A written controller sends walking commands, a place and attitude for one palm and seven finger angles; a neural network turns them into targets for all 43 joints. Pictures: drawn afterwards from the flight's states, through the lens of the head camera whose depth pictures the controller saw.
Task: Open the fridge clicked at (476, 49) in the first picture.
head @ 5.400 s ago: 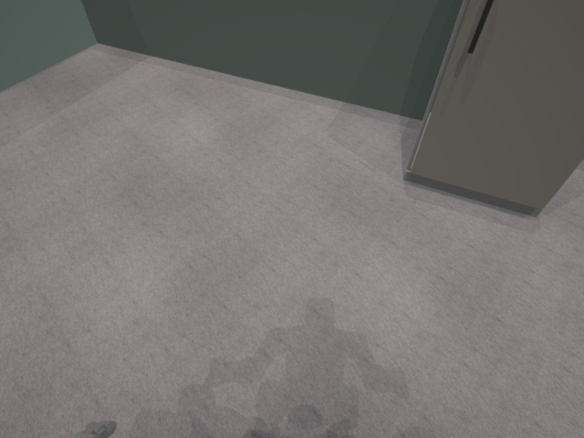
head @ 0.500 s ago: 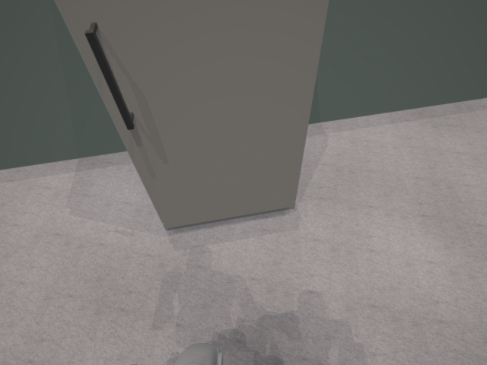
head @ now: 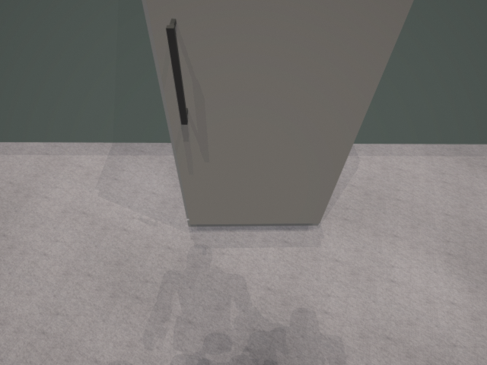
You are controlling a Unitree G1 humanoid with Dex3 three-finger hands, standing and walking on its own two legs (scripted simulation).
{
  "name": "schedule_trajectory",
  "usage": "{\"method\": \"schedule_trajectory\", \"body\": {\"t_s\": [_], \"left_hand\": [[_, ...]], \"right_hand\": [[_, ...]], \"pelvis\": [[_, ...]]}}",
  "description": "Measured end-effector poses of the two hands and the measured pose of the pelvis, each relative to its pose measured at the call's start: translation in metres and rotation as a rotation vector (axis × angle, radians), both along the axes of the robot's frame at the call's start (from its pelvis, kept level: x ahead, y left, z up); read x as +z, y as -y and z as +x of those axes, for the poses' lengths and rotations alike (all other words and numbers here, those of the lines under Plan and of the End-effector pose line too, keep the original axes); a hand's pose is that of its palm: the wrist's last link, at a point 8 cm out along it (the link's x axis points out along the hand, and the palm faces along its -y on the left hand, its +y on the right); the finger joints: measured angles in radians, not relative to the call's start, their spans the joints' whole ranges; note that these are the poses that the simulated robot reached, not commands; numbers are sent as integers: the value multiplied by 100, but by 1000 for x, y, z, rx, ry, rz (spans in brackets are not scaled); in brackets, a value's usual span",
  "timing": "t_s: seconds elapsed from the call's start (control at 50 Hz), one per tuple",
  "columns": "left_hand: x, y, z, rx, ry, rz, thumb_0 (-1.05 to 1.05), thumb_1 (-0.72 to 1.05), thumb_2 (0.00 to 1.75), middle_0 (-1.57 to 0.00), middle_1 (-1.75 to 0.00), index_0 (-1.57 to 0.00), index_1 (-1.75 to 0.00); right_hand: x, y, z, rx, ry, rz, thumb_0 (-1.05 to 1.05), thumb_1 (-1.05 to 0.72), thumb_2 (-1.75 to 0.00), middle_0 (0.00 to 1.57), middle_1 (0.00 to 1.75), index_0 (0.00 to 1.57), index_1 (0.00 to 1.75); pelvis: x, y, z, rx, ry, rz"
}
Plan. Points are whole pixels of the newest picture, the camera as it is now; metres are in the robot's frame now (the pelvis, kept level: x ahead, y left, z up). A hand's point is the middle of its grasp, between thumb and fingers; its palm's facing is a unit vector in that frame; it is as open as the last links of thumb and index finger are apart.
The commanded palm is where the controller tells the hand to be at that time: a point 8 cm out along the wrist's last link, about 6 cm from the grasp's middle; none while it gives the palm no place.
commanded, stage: take the last steps up to it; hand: left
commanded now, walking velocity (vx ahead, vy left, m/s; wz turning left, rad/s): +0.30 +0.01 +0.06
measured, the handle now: (179, 76) +0.75 +0.22 +0.07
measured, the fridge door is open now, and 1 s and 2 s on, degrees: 0 0 0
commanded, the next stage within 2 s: come to a stop and stand still in 0.84 s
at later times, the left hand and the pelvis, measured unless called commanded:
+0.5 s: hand out of the picture +0.04 +0.19 -0.20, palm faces +0.14 -0.98 -0.12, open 7.4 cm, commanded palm none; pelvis +0.13 +0.04 -0.02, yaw +3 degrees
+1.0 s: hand (167, 247) +0.40 +0.21 -0.17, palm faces -0.04 -0.98 -0.22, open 7.4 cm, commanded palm none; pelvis +0.29 +0.03 -0.02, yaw -1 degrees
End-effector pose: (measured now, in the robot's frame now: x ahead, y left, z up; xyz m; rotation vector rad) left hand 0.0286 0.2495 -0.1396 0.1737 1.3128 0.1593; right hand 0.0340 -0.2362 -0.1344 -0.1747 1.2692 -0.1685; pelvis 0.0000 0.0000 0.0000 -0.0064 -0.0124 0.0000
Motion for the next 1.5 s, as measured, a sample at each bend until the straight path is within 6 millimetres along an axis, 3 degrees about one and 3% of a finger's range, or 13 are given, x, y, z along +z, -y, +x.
{"method": "schedule_trajectory", "body": {"t_s": [0.12, 0.2, 0.3, 0.4, 0.52, 0.62, 0.76, 0.9, 1.0, 1.12, 1.32, 1.4, 1.5], "left_hand": [[-3, 27, 40, -13, 98, 3, 0, 91, 90, -19, -30, -20, -30], [-1, 37, 36, 45, 93, -5, 0, 91, 90, -20, -30, -20, -30], [-1, 40, 13, 82, -37, -30, 0, 92, 90, -20, -30, -20, -30], [-9, 34, -2, 129, -154, -77, 0, 91, 90, -20, -30, -20, -30], [-34, 2, 11, 161, -261, -116, 0, 90, 90, -20, -30, -20, -30], [-26, -31, 81, 98, -196, -85, 1, 91, 90, -20, -30, -20, -30], [-6, -53, 207, 33, 15, -37, 0, 91, 90, -19, -30, -19, -30], [4, -34, 310, -55, 115, -14, 0, 91, 90, -19, -30, -19, -30], [-3, -6, 360, -93, 160, -2, 0, 91, 90, -19, -30, -20, -30], [-3, 11, 366, -38, 140, -1, -1, 93, 90, -20, -30, -20, -30], [-14, -30, 336, 20, 74, 10, -1, 92, 90, -20, -30, -20, -30], [-28, -54, 316, 47, 43, -5, 0, 91, 90, -20, -30, -20, -30], [-19, -69, 286, 57, -17, -19, 0, 91, 90, -19, -30, -20, -30]], "right_hand": [[-26, 13, -29, -40, -136, 36, 0, -91, -90, 20, 30, 20, 30], [-23, 16, -19, -24, -188, 49, 1, -91, -90, 20, 30, 20, 30], [-12, 11, 29, -12, -130, 44, 1, -91, -90, 20, 30, 20, 30], [-7, -11, 95, 37, -61, 37, 1, -91, -90, 19, 30, 19, 30], [-13, -51, 175, 84, 60, 0, 1, -91, -90, 20, 30, 20, 30], [-2, -66, 193, 21, 82, -20, 0, -94, -90, 20, 30, 20, 30], [1, -78, 185, -27, -34, 11, 0, -93, -90, 20, 30, 20, 30], [-13, -84, 172, -109, -171, 85, 0, -91, -90, 20, 30, 20, 30], [-33, -72, 177, -147, -261, 127, 1, -91, -90, 20, 30, 20, 30], [-32, -52, 226, -116, -243, 94, 1, -91, -90, 20, 30, 20, 30], [-17, -44, 326, -10, -8, -3, 1, -91, -90, 19, 30, 19, 30], [-7, -57, 338, 25, 69, -44, 0, -91, -90, 19, 30, 19, 30], [8, -77, 332, 50, 66, -43, 0, -91, -90, 20, 30, 20, 30]], "pelvis": [[-13, 14, 22, 15, 14, 15], [-8, 16, 40, 29, 17, 6], [-1, 10, 65, 42, 8, 2], [-3, -9, 95, 54, 2, -9], [-23, -46, 138, 43, 9, -19], [-11, -61, 165, 15, 8, -5], [2, -66, 208, 4, -4, 8], [-2, -52, 252, -10, 1, 23], [-17, -31, 288, -15, 5, 22], [-12, -23, 305, -1, 7, 10], [-14, -46, 296, 10, 14, 0], [-20, -63, 290, 10, 20, -5], [-6, -73, 287, 3, 4, -16]]}}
